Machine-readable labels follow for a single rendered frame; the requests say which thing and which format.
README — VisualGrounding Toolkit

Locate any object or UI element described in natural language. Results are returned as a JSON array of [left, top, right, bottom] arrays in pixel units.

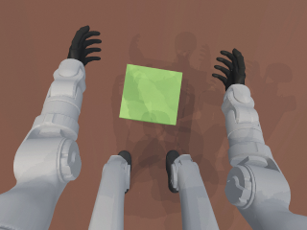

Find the left robot upper arm
[[0, 137, 82, 230]]

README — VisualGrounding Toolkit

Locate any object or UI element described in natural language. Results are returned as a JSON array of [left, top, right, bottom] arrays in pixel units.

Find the robot right forearm
[[221, 83, 291, 199]]

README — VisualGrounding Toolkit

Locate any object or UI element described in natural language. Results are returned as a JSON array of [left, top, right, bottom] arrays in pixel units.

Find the robot right shin
[[171, 154, 199, 184]]

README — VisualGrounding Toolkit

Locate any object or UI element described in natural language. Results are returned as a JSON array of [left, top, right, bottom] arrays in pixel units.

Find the right robot hand
[[212, 48, 246, 91]]

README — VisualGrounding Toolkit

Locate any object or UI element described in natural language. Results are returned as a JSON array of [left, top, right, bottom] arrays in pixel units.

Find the left robot hand
[[67, 25, 102, 66]]

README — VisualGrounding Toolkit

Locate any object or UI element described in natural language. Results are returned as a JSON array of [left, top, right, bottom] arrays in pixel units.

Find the robot left thigh
[[88, 160, 130, 230]]

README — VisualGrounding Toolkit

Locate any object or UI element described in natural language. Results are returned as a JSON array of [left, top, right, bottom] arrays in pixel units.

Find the robot left forearm
[[13, 58, 86, 180]]

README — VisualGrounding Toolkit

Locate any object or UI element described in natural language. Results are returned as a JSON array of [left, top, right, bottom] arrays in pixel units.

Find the right robot upper arm
[[224, 164, 307, 230]]

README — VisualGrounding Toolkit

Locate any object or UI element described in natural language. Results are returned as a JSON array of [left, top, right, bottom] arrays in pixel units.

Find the carton
[[119, 64, 182, 126]]

